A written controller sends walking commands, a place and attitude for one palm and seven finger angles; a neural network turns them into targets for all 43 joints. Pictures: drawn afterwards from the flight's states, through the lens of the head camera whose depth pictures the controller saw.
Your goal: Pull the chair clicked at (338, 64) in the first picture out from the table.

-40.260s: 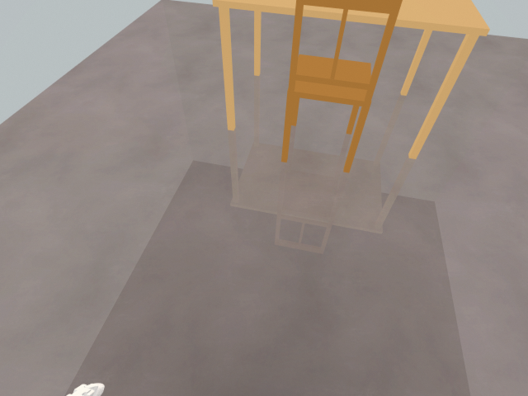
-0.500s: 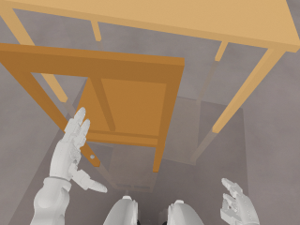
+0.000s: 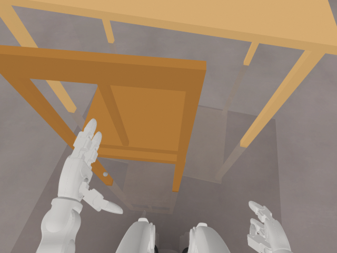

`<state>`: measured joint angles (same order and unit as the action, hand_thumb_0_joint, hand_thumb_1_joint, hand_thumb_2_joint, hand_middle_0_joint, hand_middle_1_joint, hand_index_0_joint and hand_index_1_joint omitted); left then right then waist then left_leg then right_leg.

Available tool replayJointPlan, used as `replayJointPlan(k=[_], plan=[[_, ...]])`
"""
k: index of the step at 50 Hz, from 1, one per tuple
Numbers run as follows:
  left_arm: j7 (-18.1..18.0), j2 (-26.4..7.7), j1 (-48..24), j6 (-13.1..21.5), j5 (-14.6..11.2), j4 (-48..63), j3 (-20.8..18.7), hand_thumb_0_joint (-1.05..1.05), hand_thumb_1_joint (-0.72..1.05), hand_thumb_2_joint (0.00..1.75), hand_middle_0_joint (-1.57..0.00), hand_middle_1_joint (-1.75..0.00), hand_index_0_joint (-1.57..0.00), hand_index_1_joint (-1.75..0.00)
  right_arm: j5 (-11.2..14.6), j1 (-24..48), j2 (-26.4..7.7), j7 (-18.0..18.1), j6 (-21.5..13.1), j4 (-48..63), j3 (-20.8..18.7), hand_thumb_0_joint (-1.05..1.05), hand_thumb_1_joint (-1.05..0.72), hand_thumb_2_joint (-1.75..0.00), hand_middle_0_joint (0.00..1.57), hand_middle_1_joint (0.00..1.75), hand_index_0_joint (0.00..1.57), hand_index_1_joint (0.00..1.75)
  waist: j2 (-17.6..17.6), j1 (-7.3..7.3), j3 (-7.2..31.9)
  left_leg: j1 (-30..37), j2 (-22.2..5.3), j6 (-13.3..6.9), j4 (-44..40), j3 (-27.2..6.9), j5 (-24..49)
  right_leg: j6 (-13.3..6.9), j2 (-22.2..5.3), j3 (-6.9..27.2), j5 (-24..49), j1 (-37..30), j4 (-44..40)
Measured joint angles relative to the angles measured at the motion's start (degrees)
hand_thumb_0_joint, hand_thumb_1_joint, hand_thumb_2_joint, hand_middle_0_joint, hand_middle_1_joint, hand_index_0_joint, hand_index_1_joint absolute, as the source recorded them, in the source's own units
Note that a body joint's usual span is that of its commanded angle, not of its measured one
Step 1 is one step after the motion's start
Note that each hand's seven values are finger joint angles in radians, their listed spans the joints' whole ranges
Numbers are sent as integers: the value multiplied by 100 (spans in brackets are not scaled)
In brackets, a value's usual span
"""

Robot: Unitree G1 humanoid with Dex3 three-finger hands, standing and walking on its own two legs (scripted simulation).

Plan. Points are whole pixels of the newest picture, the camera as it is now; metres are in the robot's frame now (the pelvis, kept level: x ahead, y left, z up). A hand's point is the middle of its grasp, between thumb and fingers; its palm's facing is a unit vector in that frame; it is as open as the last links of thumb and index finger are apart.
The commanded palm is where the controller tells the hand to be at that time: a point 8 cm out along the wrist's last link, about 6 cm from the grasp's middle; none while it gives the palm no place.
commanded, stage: aim the fingers beside a spindle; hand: left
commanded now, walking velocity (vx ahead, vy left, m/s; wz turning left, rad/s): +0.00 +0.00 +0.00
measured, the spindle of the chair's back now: (116, 119) +0.43 +0.15 +0.02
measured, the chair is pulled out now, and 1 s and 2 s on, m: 0.16 0.16 0.16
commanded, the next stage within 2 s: push the fingers through the gap in 0.32 s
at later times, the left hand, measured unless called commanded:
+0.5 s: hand (105, 176) +0.28 +0.15 +0.02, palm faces -0.08 -1.00 -0.04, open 16.9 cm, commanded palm +0.27 +0.21 +0.03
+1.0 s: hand (112, 153) +0.33 +0.15 +0.02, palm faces -0.07 -1.00 -0.05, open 16.9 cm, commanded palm +0.32 +0.20 +0.02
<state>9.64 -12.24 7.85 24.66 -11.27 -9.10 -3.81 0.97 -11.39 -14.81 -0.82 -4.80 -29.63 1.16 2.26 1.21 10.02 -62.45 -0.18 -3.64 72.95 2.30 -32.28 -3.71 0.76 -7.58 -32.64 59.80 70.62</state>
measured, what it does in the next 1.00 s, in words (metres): stands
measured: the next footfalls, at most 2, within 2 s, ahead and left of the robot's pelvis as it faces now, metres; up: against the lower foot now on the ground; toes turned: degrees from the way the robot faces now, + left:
none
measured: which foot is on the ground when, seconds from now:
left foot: down 0.00-1.00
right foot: down 0.00-1.00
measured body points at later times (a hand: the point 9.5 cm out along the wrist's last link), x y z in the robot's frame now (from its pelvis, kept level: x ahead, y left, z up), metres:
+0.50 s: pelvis +0.00 +0.00 +0.00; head +0.10 +0.01 +0.44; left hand +0.28 +0.21 +0.03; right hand +0.17 -0.24 -0.09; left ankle +0.02 +0.08 -0.63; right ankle +0.01 -0.09 -0.63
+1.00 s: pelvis +0.00 +0.01 +0.00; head +0.11 +0.02 +0.44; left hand +0.33 +0.20 +0.03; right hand +0.15 -0.24 -0.11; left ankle +0.02 +0.08 -0.63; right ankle +0.01 -0.09 -0.63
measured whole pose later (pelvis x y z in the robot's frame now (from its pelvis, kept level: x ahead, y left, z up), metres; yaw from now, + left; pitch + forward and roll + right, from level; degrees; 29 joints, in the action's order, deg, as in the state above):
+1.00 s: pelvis +0.00 +0.01 +0.00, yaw +0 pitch +22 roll -3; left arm 6.7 -12.1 -4.8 24.3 -8.9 -18.9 -3.9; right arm 0.6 -11.9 -14.9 -1.1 -2.3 -31.2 1.3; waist 2.1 2.3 9.8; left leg -63.3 0.0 -4.2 72.8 2.8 -32.0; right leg -3.1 0.7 -7.0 -32.1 60.8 70.4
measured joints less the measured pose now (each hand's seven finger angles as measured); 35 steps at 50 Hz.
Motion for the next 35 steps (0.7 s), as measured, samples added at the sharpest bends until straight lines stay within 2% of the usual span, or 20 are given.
replayJointPlan(k=[10, 15, 24, 30, 35], plan=[[-67, 41, 20, 16, 103, 2, 124, -2, -50, 30, -6, -8, -6, -8, -13, 8, -15, 16, 5, 42, -5, 1, -90, -90, 20, 30, 21, 30, -18, 18, 9, -34, 0, -6, 38, -1, -8, 1, -1, -1, -6, 32, 34], [-90, -3, -35, 12, 54, 13, 30, -2, -50, 30, -6, -8, -6, -8, -8, 18, -11, 1, 28, 30, -7, 1, -90, -90, 20, 30, 21, 30, -19, 23, -11, -37, -1, -6, 44, -5, -5, 3, 0, -5, -1, 31, 35], [-29, 13, 122, 15, 43, 40, 88, -2, -50, 30, -6, -8, -6, -8, 1, -30, -3, 8, 40, 43, 19, 1, -90, -90, 20, 30, 21, 30, -15, 25, 21, 1, 0, -25, -12, 6, 7, 24, 5, 12, 24, -7, -32], [-88, -33, -258, 74, 73, -176, 51, -2, -50, 30, -6, -8, -6, -8, -27, 34, -32, 31, -12, -55, 14, 1, -90, -90, 20, 30, 21, 30, -7, 28, -11, -133, 11, -32, 115, -40, -19, 26, -10, -40, -6, 91, 63], [-84, -19, -603, -53, 87, -283, 87, -2, -50, 30, -6, -8, -6, -8, -17, 57, -35, 15, 41, -91, 2, 1, -90, -90, 20, 30, 21, 30, 18, 34, -33, -142, 25, -45, 88, -23, 4, 47, -24, -23, 19, 104, 42]])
